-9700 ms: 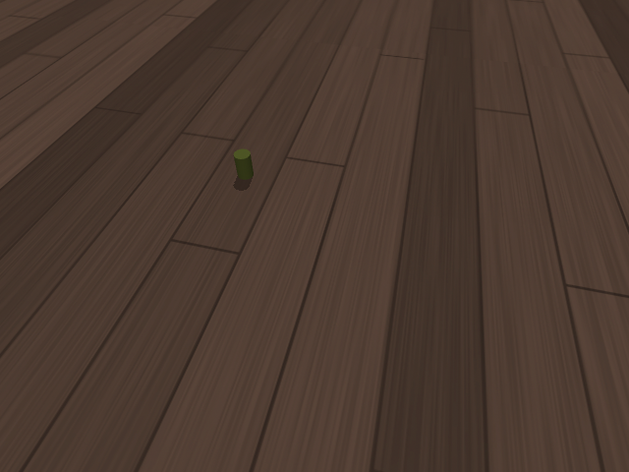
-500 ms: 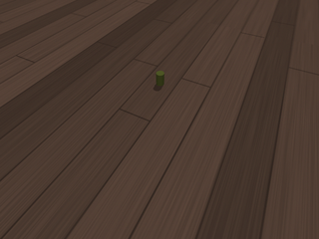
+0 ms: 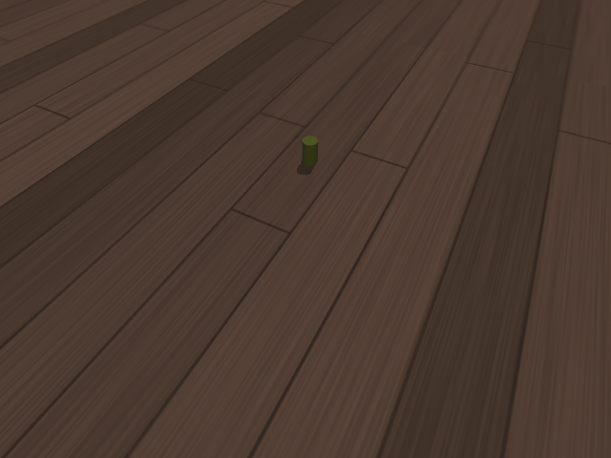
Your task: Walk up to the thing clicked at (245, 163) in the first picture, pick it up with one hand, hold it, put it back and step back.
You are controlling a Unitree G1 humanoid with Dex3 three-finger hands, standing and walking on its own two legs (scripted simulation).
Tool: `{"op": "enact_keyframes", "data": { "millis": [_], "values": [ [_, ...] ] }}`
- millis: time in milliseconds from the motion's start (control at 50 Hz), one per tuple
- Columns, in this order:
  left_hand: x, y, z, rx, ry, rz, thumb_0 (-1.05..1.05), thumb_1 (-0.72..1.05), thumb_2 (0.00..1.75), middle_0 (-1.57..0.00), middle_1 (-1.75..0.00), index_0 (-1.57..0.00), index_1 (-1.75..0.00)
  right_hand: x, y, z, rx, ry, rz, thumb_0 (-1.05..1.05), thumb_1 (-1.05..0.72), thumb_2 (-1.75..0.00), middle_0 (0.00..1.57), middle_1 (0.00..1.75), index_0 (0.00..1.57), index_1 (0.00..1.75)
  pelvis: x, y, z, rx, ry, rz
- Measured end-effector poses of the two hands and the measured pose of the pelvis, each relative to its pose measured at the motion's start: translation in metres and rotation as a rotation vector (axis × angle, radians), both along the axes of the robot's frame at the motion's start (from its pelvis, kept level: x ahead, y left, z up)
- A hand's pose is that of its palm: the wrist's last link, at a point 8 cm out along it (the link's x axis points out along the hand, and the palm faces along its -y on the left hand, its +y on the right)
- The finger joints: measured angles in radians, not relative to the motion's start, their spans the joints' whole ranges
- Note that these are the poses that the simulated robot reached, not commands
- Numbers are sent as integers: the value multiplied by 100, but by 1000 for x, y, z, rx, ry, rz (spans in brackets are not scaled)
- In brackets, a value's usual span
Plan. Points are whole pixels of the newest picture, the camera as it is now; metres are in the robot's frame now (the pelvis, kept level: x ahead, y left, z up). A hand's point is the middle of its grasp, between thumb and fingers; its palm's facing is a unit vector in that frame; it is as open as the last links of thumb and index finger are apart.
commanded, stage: stand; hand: left
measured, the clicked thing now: (310, 150) +1.60 -0.03 -0.72
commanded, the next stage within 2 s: walk up in 0.76 s
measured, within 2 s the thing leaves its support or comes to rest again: neither
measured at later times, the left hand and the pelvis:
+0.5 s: hand out of the picture +0.07 +0.25 -0.16, palm faces -0.04 -0.94 -0.35, open 7.3 cm; pelvis +0.00 +0.00 +0.00, yaw +0 degrees
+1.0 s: hand out of the picture +0.14 +0.29 -0.14, palm faces -0.29 -0.85 -0.43, open 7.3 cm; pelvis +0.03 +0.02 -0.01, yaw -14 degrees
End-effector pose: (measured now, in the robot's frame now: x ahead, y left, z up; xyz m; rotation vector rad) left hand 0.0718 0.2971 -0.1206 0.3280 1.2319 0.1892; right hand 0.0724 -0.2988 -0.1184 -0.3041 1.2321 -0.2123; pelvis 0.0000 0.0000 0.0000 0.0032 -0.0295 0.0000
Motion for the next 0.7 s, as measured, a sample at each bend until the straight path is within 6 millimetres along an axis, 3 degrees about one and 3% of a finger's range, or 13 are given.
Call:
{"op": "enact_keyframes", "data": {
  "millis": [700],
  "values": [
    [-10, 0, 0, -1, 16, 0, 1, 91, 90, -20, -30, -21, -30, -14, 0, -1, 2, 23, -9, 0, -91, -90, 20, 30, 21, 30, -4, 0, 0, 0, -1, -2]
  ]
}}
